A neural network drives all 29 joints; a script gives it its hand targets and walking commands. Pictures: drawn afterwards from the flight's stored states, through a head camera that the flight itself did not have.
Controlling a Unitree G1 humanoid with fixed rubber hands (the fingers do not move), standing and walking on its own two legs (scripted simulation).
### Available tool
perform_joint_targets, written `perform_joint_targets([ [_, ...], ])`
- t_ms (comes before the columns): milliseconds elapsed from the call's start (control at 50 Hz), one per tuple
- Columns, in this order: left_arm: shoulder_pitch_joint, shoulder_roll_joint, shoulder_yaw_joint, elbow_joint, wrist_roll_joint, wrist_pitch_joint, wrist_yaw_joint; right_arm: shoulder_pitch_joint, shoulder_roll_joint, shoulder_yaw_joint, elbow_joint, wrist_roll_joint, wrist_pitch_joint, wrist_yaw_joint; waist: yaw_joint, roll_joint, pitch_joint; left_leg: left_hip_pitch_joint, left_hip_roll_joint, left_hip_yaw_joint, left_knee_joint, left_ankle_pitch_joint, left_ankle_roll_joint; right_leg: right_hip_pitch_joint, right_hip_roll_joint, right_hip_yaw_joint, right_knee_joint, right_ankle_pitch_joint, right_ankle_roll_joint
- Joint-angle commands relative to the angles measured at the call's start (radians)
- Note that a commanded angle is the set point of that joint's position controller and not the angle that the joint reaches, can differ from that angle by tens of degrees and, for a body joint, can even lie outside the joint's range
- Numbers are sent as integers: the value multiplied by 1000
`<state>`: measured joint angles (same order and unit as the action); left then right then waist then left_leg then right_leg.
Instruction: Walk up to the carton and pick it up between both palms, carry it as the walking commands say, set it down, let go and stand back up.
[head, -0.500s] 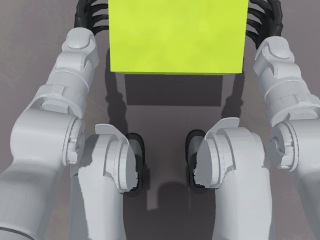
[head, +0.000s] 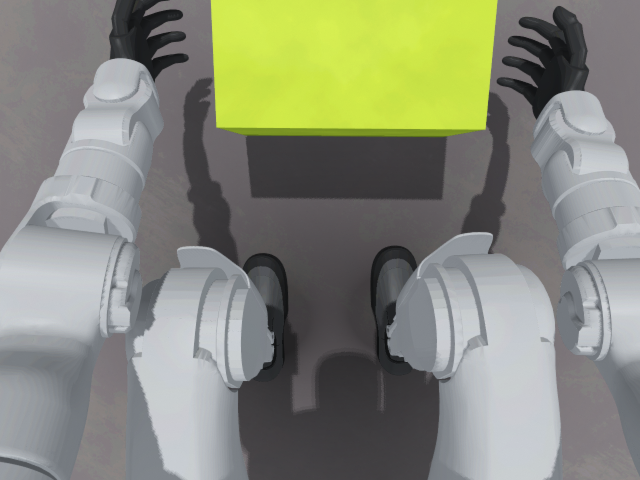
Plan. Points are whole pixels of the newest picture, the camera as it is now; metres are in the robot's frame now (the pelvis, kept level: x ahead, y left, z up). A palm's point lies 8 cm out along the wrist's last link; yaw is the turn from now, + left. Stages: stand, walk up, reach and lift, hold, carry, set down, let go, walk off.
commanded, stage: set down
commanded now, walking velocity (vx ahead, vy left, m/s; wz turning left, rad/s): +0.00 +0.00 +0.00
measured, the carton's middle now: (347, 70) +0.51 -0.04 -0.27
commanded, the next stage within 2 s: let go in 1.74 s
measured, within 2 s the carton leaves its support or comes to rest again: neither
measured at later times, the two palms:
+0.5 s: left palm (105, 53) +0.51 +0.19 -0.15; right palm (583, 87) +0.46 -0.27 -0.17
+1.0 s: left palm out of the picture +0.51 +0.19 +0.01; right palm out of the picture +0.46 -0.28 +0.00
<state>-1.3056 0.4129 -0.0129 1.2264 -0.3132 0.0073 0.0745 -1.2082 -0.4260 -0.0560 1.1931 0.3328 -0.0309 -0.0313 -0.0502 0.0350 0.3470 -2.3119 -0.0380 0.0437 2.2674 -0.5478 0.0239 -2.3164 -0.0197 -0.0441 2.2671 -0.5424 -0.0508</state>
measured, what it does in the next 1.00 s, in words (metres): rises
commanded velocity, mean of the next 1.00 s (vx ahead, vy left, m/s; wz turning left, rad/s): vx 0.00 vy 0.00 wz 0.00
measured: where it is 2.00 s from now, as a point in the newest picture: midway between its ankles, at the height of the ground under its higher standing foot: (330, 334)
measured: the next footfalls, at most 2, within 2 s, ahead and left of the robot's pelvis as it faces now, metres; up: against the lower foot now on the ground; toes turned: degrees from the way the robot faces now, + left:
none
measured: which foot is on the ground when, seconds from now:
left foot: down 0.00-1.00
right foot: down 0.00-1.00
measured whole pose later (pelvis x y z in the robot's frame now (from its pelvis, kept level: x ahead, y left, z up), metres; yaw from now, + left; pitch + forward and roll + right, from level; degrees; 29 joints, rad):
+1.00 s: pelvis +0.01 +0.00 +0.12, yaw +0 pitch +43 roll +2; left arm -0.95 0.35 0.21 0.75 -0.13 0.20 0.01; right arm -0.92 -0.40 -0.24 0.77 0.19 0.18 0.04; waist -0.04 0.02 -0.01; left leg -2.08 -0.04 0.03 1.86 -0.54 0.01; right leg -2.10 0.02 -0.01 1.87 -0.52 -0.04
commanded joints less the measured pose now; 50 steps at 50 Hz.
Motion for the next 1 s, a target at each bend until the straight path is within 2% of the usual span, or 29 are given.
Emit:
perform_joint_targets([
  [0,-159,9,33,-155,9,-45,-5,-196,-110,-54,-104,-16,-29,2,-50,-3,-1002,425,23,-80,-154,203,-23,484,-5,97,-195,270,50],
  [100,-134,0,17,-147,-16,-31,-13,-182,-139,-62,-132,-19,-25,5,-66,-9,-1008,433,29,-88,-148,205,-26,501,-13,92,-192,274,50],
  [220,-95,48,56,-289,-6,-22,-4,-146,-206,-105,-290,-19,-12,7,-59,-4,-1252,576,23,-82,-142,317,-27,604,-2,77,-168,382,57],
  [240,-97,35,46,-314,-10,-14,-5,-145,-212,-108,-322,-25,-10,5,-72,-21,-1272,566,20,-75,-141,303,-28,639,2,73,-178,382,55],
  [260,-85,28,53,-322,-13,-5,-5,-139,-202,-93,-368,-14,-1,8,-63,-16,-1301,595,18,-69,-147,299,-25,657,1,74,-190,373,58],
  [320,-81,52,64,-425,-10,22,-1,-102,-235,-140,-426,-39,25,2,-96,-30,-1427,642,11,-62,-176,266,-22,738,3,49,-204,365,56],
  [360,-60,62,85,-436,-10,45,8,-53,-228,-140,-421,-31,48,1,-98,-31,-1485,697,10,-49,-196,227,-21,777,1,42,-237,318,54],
  [380,-49,77,99,-479,1,61,11,-72,-258,-163,-481,-42,58,-5,-88,-15,-1572,748,8,-51,-209,235,-22,795,5,29,-240,314,52],
  [420,-80,110,117,-603,20,90,21,-76,-281,-192,-562,-52,84,-11,-98,-5,-1708,826,5,-41,-220,237,-26,864,20,12,-264,323,45],
  [440,-86,133,128,-667,22,105,23,-102,-264,-176,-633,-27,102,-16,-77,0,-1795,888,-3,-36,-235,244,-23,931,28,9,-278,330,44],
  [460,-116,137,126,-661,18,128,28,-117,-298,-196,-629,-45,123,-20,-95,5,-1804,882,-4,-28,-240,219,-24,954,29,8,-293,305,39],
  [480,-149,141,123,-772,8,139,26,-160,-301,-187,-764,-32,130,-23,-93,-16,-1879,893,-12,-26,-237,276,-20,1021,33,15,-293,387,39],
  [500,-146,162,140,-771,13,152,24,-168,-315,-184,-789,-40,148,-23,-91,-50,-1878,866,-17,-25,-244,270,-16,1041,37,23,-303,393,41],
  [520,-140,179,145,-825,24,165,28,-163,-324,-194,-829,-42,165,-21,-80,-26,-1921,911,-15,-29,-267,271,-13,1047,41,17,-308,391,41],
  [540,-142,204,182,-791,40,179,24,-147,-325,-210,-763,-68,186,-18,-77,-52,-1822,828,-18,-20,-272,220,-15,1019,40,24,-331,338,41],
  [560,-133,210,179,-772,49,186,26,-124,-325,-225,-718,-78,198,-17,-91,-39,-1763,831,-13,-24,-306,192,-15,994,40,20,-348,314,44],
  [580,-115,220,212,-724,79,195,24,-113,-312,-227,-690,-91,212,-14,-68,-46,-1670,771,-9,-25,-329,132,-9,941,39,33,-376,246,43],
  [640,-31,204,226,-639,111,204,18,-78,-246,-208,-612,-85,225,6,-19,-39,-1629,781,-7,-25,-385,111,-2,908,44,31,-411,209,50],
  [660,-35,207,254,-625,133,204,14,-79,-231,-193,-589,-80,228,16,15,-34,-1577,743,-7,-17,-398,93,0,893,43,47,-430,183,44],
  [700,12,173,256,-609,137,191,-1,-58,-170,-151,-567,-55,220,35,50,-49,-1589,721,-4,-13,-427,115,4,928,40,60,-444,228,46],
  [720,19,170,274,-634,144,182,-2,-43,-179,-156,-583,-68,210,41,51,-68,-1620,729,-7,-13,-430,150,5,950,42,60,-441,277,51],
  [740,32,173,274,-616,166,176,-8,-25,-175,-164,-569,-72,205,46,49,-42,-1580,701,-6,-3,-447,146,2,944,45,64,-458,296,52],
  [760,56,177,297,-611,174,169,-17,-21,-170,-156,-565,-72,201,50,62,-69,-1561,677,-12,2,-469,133,6,957,45,65,-473,284,55],
  [820,83,138,285,-595,175,161,-43,-18,-184,-178,-607,-109,189,63,36,-86,-1485,616,-16,2,-506,129,7,961,39,79,-525,298,55],
  [880,130,97,262,-590,187,149,-67,51,-190,-219,-592,-143,174,69,-20,-56,-1414,593,-18,9,-557,127,-5,942,34,74,-579,325,55],
  [900,133,76,238,-601,174,150,-70,71,-183,-234,-553,-167,173,73,-57,-83,-1395,614,-14,-8,-587,136,-8,918,35,53,-591,323,60],
  [920,132,95,245,-619,189,148,-74,70,-180,-234,-561,-161,173,76,-33,-53,-1424,655,-14,-2,-592,143,-11,912,34,53,-603,308,58],
  [940,123,87,232,-650,183,150,-77,66,-191,-251,-607,-154,171,80,-41,-13,-1452,711,-12,-4,-598,173,-17,901,32,54,-617,325,55],
  [980,116,81,215,-725,182,158,-73,89,-206,-273,-654,-148,171,82,-58,6,-1561,821,-12,-11,-633,209,-27,929,37,34,-647,347,54],
])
